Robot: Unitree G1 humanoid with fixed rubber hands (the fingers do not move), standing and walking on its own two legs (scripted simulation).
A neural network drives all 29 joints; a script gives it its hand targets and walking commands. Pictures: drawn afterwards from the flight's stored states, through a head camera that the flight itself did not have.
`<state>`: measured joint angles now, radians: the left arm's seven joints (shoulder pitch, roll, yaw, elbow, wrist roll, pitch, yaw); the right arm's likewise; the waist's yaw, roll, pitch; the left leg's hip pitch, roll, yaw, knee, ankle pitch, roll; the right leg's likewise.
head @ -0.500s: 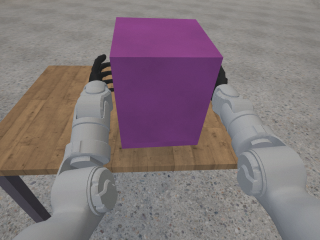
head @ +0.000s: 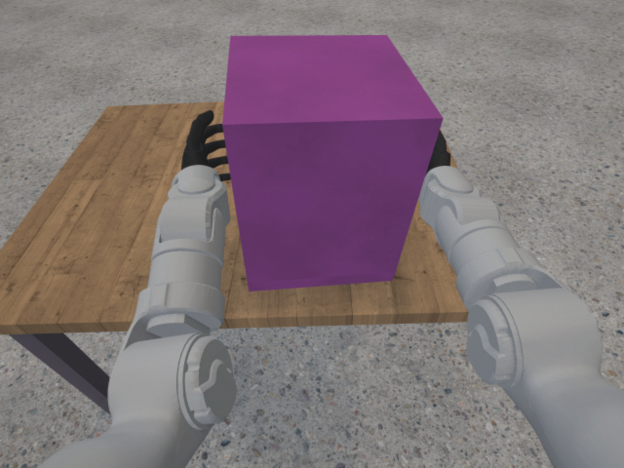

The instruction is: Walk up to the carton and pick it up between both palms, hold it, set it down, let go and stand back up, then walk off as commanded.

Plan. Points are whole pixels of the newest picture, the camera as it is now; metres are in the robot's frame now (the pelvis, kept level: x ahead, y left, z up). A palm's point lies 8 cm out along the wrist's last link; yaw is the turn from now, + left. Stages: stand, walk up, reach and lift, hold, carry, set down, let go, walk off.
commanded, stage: set down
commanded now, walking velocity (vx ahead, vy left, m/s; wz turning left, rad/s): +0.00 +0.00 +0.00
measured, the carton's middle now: (316, 165) +0.47 +0.02 +0.17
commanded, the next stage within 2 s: none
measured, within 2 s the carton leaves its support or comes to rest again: rests again in 0.94 s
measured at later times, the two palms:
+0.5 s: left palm (200, 192) +0.44 +0.18 +0.16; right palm (412, 180) +0.49 -0.11 +0.14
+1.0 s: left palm (199, 209) +0.43 +0.18 +0.14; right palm (407, 185) +0.49 -0.10 +0.13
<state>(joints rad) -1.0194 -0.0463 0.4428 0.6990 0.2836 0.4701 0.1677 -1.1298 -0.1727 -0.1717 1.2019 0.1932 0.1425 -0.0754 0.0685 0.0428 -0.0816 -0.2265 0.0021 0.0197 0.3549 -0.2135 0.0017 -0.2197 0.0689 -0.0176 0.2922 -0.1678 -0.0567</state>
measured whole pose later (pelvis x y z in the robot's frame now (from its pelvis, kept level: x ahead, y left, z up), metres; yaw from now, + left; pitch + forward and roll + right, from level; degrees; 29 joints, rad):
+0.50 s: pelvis +0.00 +0.00 +0.00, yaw +0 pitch +13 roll +0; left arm -1.02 -0.09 0.45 0.70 0.28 0.38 0.20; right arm -1.13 -0.18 -0.29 1.20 0.09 0.08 -0.02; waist 0.11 0.00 -0.12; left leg -0.37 0.00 0.02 0.35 -0.20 0.00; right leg -0.36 0.07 -0.02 0.29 -0.15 -0.06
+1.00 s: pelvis +0.00 +0.00 +0.00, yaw +0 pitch +16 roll +0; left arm -0.97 -0.10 0.46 0.70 0.27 0.32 0.20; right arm -1.12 -0.18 -0.25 1.20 0.07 0.04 -0.01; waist 0.12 0.00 -0.17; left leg -0.45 0.00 0.02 0.35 -0.19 0.00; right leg -0.44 0.07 -0.02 0.29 -0.14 -0.06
